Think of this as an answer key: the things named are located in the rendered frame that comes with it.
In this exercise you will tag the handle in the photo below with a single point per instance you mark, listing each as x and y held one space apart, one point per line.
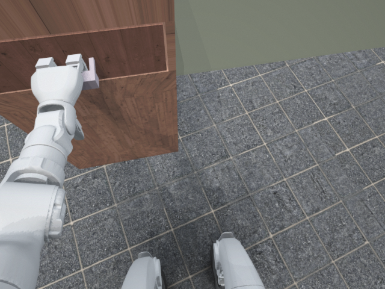
91 80

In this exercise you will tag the drawer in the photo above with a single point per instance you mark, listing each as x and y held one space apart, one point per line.
119 51

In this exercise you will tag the cabinet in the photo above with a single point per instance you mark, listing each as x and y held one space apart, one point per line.
127 117

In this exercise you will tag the right robot thigh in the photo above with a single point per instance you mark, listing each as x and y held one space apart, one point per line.
238 269

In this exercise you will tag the left robot upper arm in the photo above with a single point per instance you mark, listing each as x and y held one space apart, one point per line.
30 215

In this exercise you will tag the left robot forearm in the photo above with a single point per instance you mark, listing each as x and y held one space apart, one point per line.
47 146

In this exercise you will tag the robot right foot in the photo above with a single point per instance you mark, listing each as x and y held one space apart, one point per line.
217 286

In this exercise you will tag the robot left hand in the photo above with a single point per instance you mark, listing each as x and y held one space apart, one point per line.
62 83

